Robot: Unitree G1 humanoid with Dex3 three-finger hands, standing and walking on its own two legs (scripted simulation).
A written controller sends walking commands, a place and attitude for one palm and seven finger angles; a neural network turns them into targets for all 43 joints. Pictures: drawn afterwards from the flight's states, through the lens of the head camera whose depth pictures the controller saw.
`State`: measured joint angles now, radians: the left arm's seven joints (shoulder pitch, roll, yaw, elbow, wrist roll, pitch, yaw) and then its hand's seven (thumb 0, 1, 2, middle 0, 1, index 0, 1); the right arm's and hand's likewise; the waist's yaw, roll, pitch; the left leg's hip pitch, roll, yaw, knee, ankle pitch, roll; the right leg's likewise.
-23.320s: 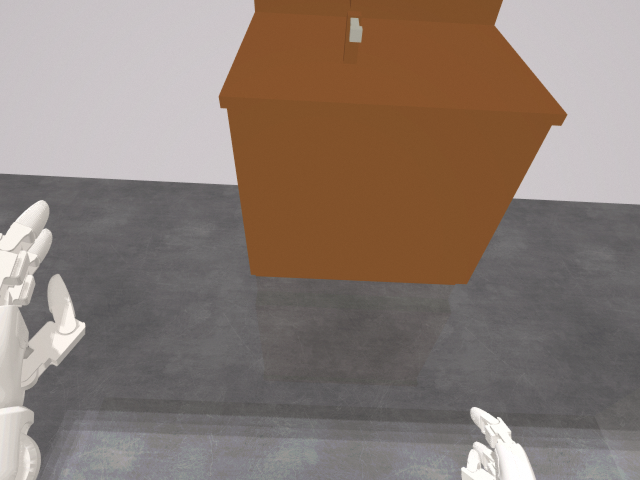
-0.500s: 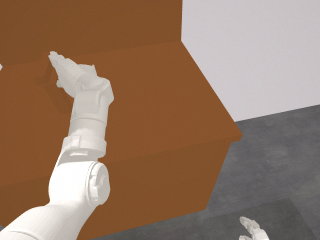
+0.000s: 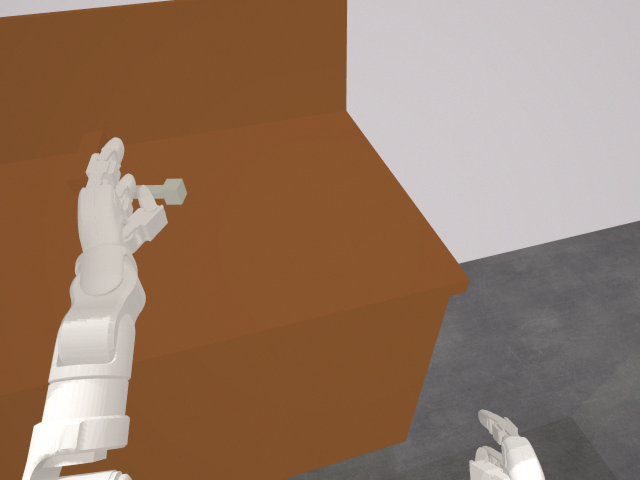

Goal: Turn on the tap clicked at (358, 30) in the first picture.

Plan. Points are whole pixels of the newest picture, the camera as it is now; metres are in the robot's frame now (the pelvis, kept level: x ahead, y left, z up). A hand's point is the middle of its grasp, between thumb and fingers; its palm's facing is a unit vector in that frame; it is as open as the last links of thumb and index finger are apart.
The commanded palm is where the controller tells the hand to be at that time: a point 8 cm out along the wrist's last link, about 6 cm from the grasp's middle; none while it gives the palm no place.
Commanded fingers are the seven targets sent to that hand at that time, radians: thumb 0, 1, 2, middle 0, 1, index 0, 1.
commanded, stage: draw the hand back beside the body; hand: left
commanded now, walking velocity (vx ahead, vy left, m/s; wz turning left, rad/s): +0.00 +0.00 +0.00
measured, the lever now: (174, 191) +0.48 +0.26 +0.14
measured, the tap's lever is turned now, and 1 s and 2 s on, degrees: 73 73 73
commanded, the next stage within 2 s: step back with the hand held close in 1.18 s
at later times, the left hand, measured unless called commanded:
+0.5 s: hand (104, 291) +0.25 +0.24 +0.18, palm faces +0.34 -0.91 -0.22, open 7.6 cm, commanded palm +0.20 +0.28 +0.19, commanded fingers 0.00 0.90 0.90 -0.19 -0.27 -0.19 -0.27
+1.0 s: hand (46, 369) +0.18 +0.27 +0.16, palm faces +0.45 -0.83 -0.34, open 7.4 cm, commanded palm +0.13 +0.30 +0.17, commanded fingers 0.00 0.90 0.90 -0.20 -0.30 -0.20 -0.30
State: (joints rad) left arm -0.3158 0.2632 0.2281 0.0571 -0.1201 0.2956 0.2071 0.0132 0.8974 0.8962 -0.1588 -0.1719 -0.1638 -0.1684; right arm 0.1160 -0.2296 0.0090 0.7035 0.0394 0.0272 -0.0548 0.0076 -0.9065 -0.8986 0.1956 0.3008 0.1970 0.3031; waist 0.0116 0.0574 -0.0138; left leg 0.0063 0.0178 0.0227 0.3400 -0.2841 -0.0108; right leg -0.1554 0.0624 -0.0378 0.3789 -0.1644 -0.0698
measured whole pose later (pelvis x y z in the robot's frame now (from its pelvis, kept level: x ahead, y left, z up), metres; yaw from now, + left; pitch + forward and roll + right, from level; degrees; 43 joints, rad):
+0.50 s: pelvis -0.03 +0.02 +0.00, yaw +1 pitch -6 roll +0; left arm 0.04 0.30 0.20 -0.12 -0.09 -0.09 0.11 0.01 0.89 0.90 -0.19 -0.25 -0.19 -0.24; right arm 0.16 -0.19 0.03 0.66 0.02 -0.01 -0.02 0.01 -0.90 -0.90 0.20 0.30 0.20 0.30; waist 0.03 0.06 0.06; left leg 0.03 -0.02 0.02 0.31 -0.23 0.02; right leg -0.10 0.03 -0.04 0.30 -0.09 -0.04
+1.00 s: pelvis -0.01 +0.02 +0.00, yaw +2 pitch -6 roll -1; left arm 0.41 0.31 0.26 -0.36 -0.07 -0.14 0.11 0.01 0.89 0.90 -0.20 -0.30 -0.21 -0.30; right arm 0.15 -0.21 0.00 0.64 0.00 -0.09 -0.03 0.01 -0.90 -0.90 0.20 0.30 0.20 0.30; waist 0.08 0.07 0.06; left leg 0.04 -0.01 -0.01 0.33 -0.26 0.01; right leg -0.09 0.04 -0.06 0.31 -0.12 -0.05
